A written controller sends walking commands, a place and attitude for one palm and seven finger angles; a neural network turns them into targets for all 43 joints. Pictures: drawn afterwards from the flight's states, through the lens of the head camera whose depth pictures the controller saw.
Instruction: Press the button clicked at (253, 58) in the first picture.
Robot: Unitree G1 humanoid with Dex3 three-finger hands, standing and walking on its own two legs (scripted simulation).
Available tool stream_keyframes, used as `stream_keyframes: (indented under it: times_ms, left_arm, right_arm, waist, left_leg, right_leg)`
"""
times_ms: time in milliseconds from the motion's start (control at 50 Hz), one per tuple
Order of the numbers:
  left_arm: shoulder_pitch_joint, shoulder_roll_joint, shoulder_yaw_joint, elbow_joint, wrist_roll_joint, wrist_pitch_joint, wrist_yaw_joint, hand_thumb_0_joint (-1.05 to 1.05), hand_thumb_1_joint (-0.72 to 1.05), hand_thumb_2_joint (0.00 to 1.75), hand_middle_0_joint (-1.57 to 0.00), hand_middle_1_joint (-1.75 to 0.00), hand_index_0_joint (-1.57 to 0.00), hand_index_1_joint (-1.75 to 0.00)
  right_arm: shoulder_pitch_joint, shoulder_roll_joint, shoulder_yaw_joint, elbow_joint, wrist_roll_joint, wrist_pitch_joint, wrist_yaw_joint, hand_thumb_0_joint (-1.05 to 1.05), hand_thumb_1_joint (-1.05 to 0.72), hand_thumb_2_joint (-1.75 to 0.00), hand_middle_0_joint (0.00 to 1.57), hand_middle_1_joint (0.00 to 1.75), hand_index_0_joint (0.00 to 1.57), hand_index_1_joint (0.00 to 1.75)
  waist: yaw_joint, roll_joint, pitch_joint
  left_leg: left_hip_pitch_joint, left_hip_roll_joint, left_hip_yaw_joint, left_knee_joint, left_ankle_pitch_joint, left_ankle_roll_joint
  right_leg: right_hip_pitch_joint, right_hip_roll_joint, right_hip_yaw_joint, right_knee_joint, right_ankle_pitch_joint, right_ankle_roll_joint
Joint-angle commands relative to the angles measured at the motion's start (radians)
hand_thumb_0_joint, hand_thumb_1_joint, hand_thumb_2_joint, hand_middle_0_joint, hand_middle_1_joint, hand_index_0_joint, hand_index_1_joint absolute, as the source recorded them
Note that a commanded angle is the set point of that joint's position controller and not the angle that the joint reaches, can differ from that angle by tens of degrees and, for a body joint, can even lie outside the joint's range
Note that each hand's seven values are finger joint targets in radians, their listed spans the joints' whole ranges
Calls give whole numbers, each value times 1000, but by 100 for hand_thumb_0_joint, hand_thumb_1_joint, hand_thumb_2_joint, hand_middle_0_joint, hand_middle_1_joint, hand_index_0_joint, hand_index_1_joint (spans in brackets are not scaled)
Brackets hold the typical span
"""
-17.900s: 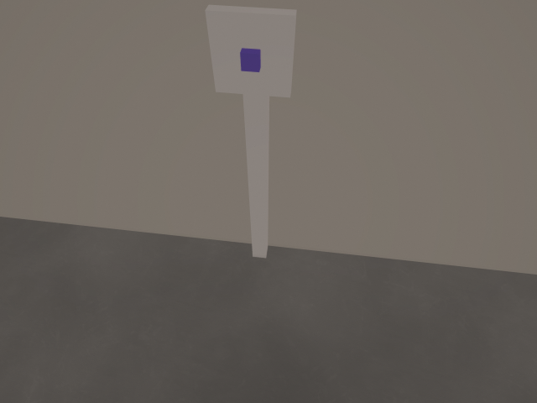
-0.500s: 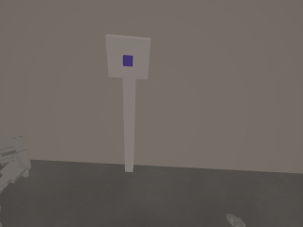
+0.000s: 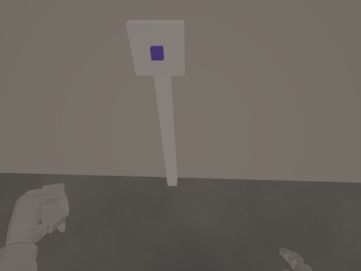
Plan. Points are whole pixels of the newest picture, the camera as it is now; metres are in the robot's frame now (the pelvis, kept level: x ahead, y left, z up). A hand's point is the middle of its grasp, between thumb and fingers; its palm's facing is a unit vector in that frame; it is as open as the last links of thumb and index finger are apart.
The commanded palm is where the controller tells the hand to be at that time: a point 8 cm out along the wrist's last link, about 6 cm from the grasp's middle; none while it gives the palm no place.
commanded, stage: let the arm hang, fingers relaxed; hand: left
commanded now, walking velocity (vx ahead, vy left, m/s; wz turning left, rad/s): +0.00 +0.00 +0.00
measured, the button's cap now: (157, 52) +0.74 +0.13 +0.15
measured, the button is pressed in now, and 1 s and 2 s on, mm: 0 0 0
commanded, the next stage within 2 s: stand and wait in 1.02 s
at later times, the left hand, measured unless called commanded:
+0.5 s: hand out of the picture -0.03 +0.21 -0.15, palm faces +0.03 -0.96 -0.29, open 5.5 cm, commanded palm none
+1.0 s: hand out of the picture +0.06 +0.22 -0.14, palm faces +0.00 -0.95 -0.30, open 7.4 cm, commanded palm none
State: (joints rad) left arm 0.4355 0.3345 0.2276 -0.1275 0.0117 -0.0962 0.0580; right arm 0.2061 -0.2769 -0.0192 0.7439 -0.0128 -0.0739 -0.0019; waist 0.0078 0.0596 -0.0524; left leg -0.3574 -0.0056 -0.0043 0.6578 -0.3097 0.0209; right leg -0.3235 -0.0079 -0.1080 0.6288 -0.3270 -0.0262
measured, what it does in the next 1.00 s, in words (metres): stands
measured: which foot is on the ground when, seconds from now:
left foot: down 0.00-1.00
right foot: down 0.00-1.00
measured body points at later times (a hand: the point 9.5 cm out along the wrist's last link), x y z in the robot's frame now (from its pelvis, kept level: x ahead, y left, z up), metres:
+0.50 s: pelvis -0.03 -0.01 +0.02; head -0.01 -0.02 +0.46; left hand -0.03 +0.26 -0.13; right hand -0.01 -0.25 -0.14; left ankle +0.01 +0.11 -0.72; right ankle +0.00 -0.10 -0.72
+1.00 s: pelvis -0.01 -0.01 +0.02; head +0.00 -0.02 +0.47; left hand +0.06 +0.26 -0.12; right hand +0.02 -0.28 -0.13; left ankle +0.01 +0.11 -0.72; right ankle +0.00 -0.10 -0.72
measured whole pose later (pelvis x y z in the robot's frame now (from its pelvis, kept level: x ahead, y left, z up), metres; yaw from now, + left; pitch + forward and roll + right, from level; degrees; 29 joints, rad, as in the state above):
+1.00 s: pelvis -0.01 -0.01 +0.02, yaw +0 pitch -2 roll +0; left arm 0.11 0.27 0.03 1.13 0.01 -0.01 0.00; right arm 0.18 -0.27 -0.01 1.12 -0.02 0.00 -0.01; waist -0.01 0.03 0.06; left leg -0.17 -0.01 0.00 0.37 -0.16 0.01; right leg -0.15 0.00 -0.10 0.37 -0.18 -0.04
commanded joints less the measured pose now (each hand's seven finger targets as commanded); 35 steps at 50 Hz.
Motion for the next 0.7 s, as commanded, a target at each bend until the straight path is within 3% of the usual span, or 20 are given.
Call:
stream_keyframes:
  times_ms: [0,20,60,80,100,160,220,260,300,340,440,500,580,680]
  left_arm:
    - [-41,8,-121,358,27,94,-54,0,90,90,-112,-130,-112,-130]
    - [-61,27,-121,417,29,91,-53,0,90,90,-108,-126,-108,-126]
    - [-103,67,-128,556,27,88,-51,0,90,90,-101,-118,-101,-118]
    - [-129,79,-137,622,23,91,-50,0,90,90,-97,-114,-97,-114]
    - [-153,76,-149,680,16,92,-49,0,90,90,-93,-110,-93,-110]
    - [-178,65,-173,828,5,92,-44,0,90,90,-82,-98,-82,-98]
    - [-156,42,-173,947,1,90,-41,0,90,90,-71,-86,-71,-86]
    - [-169,53,-178,1006,0,88,-45,0,90,90,-64,-78,-64,-78]
    - [-187,57,-179,1052,1,85,-47,0,90,90,-57,-70,-57,-70]
    - [-210,62,-179,1090,1,84,-47,0,90,90,-49,-62,-49,-62]
    - [-230,78,-175,1158,0,83,-43,0,90,90,-31,-42,-31,-42]
    - [-233,80,-172,1188,0,84,-41,0,90,90,-20,-30,-20,-30]
    - [-233,87,-168,1212,-1,86,-40,0,90,90,-20,-30,-20,-30]
    - [-250,96,-162,1220,0,84,-41,0,90,90,-20,-30,-20,-30]
  right_arm:
    - [-42,-126,-29,-74,-15,8,-6,0,-90,-90,20,30,20,30]
    - [-45,-128,-27,-68,-15,13,-10,0,-90,-90,20,30,20,30]
    - [-34,-119,-29,-35,-11,33,-14,0,-90,-90,20,30,20,30]
    - [-26,-111,-28,-18,-11,44,-13,0,-90,-90,20,30,20,30]
    - [-24,-101,-21,6,-14,52,-13,0,-90,-90,20,30,20,30]
    - [-42,-79,-5,65,-15,64,-11,0,-90,-90,20,30,20,30]
    - [-27,-62,-5,111,-15,74,-15,0,-90,-90,20,30,20,30]
    - [-11,-68,-6,146,-13,78,-16,0,-90,-90,20,30,20,30]
    - [17,-74,-14,175,-10,83,-17,0,-90,-90,20,30,20,30]
    - [41,-80,-18,207,-10,86,-18,0,-90,-90,20,30,20,30]
    - [81,-82,-22,275,-9,86,-19,0,-90,-90,20,30,20,30]
    - [77,-83,-23,299,-10,83,-20,0,-90,-90,20,30,20,30]
    - [59,-99,-24,316,-11,78,-22,0,-90,-90,20,30,20,30]
    - [35,-116,-26,323,-11,68,-22,0,-90,-90,20,30,20,30]
  waist:
    - [1,-130,-43]
    - [7,-201,-52]
    - [-4,-264,-80]
    - [-17,-219,-63]
    - [-21,-136,-42]
    - [-10,103,21]
    - [0,131,23]
    - [-3,112,30]
    - [-11,-8,50]
    - [-21,-58,81]
    - [-27,-115,116]
    - [-22,-75,129]
    - [-6,-27,142]
    - [4,-37,131]
  left_leg:
    - [-43,175,-229,-131,544,92]
    - [-35,146,-195,-114,537,70]
    - [36,63,-95,-60,379,20]
    - [74,50,-76,-67,320,10]
    - [95,51,-74,-89,298,9]
    - [62,76,-113,-204,234,16]
    - [43,84,-120,-246,131,19]
    - [57,79,-118,-260,73,16]
    - [91,77,-106,-255,49,15]
    - [120,73,-97,-252,43,14]
    - [147,70,-81,-248,53,16]
    - [142,79,-89,-271,48,18]
    - [87,96,-117,-331,9,25]
    - [61,103,-134,-367,14,27]
  right_leg:
    - [97,-51,89,23,237,10]
    - [147,-73,107,-27,342,-2]
    - [158,-156,161,-99,456,-56]
    - [115,-174,158,-121,406,-73]
    - [95,-173,166,-140,348,-75]
    - [117,-120,155,-188,157,-48]
    - [170,-111,149,-251,73,-44]
    - [162,-117,160,-291,10,-53]
    - [126,-124,161,-338,-47,-57]
    - [80,-131,166,-368,-91,-64]
    - [40,-141,167,-402,-142,-68]
    - [41,-134,158,-391,-140,-66]
    - [91,-114,149,-359,-110,-59]
    - [144,-109,144,-339,-60,-55]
